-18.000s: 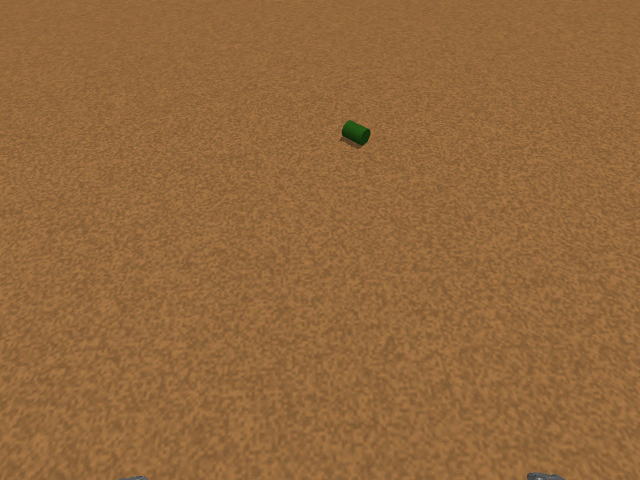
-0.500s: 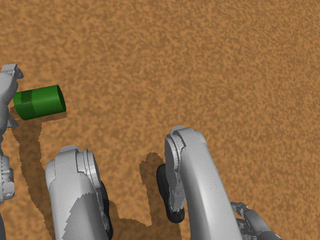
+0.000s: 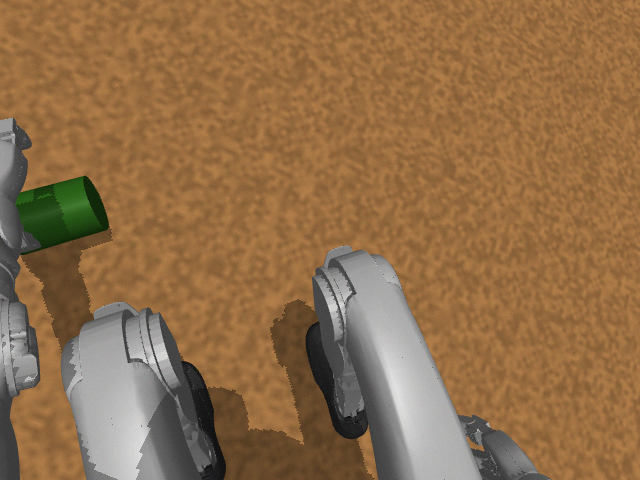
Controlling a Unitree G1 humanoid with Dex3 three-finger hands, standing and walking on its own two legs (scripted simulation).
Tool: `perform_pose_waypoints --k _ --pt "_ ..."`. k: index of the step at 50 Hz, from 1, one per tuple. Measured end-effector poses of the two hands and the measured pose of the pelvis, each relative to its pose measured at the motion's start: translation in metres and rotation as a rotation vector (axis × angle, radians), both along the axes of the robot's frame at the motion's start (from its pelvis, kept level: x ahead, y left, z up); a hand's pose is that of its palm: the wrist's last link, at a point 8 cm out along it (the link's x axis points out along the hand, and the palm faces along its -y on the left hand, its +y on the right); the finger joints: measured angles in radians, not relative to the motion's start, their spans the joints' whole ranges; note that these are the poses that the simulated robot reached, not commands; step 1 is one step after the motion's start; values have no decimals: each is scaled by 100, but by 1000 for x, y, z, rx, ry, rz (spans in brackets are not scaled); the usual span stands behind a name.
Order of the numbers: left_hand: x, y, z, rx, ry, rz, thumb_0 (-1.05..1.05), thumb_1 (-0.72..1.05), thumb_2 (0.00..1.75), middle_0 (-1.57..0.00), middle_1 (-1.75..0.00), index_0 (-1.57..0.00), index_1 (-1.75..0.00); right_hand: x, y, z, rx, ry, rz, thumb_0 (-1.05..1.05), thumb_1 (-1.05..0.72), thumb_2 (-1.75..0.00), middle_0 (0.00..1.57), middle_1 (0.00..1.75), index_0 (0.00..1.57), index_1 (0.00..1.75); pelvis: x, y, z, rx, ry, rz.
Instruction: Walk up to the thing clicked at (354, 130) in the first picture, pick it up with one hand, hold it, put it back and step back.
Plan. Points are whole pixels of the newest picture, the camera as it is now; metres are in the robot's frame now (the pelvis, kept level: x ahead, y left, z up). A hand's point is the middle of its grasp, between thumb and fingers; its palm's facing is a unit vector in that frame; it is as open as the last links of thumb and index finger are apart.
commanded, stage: close in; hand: left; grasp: from above
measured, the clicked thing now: (55, 214) +0.48 +0.29 -0.28
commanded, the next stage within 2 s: rest palm in 0.26 s
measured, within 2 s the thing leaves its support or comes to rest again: neither
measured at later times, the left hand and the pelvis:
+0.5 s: hand (23, 209) +0.47 +0.29 -0.19, palm faces -0.43 -0.07 -0.90, open 14.2 cm; pelvis +0.00 +0.00 -0.01, yaw -1 degrees
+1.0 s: hand (43, 212) +0.47 +0.29 -0.24, palm faces -0.43 -0.11 -0.90, open 13.9 cm; pelvis +0.01 +0.00 -0.02, yaw -3 degrees
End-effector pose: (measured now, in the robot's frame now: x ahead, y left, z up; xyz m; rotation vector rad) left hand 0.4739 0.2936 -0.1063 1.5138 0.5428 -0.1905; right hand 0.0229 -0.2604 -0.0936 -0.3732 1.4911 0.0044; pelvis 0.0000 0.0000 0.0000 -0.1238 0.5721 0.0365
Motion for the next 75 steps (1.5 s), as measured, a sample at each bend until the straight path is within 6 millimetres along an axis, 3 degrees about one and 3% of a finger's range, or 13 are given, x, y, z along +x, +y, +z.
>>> perform_pose_waypoints --k 6,17,40,60,75 --pt "-5 11 5 -8 4 -42 0 -53 101 -16 -92 -13 -95 9 0 1 -13 5 15 0 -90 -89 20 30 21 30 1 1 1 -4 -1 9" --pt "-7 -3 -8 -50 -3 -96 0 -56 108 -13 -95 -9 -99 32 -7 15 -71 -70 80 0 -90 -89 20 30 20 30 0 3 2 -21 -14 9" --pt "4 -4 -65 -51 0 -38 0 -54 107 -11 -96 -7 -100 -12 3 0 -10 55 100 0 -90 -89 20 30 20 30 4 2 -24 -34 -44 -20" --pt "1 2 -80 -59 -5 -14 0 -50 110 -12 -99 -9 -102 4 1 8 -12 22 171 0 -90 -90 20 30 20 30 5 5 -26 -60 -65 -34" --pt "-1 1 -88 -57 -12 -25 0 -32 100 -25 -93 -23 -95 4 9 11 10 18 202 0 -89 -89 20 30 20 30 5 7 -27 -74 -78 -42"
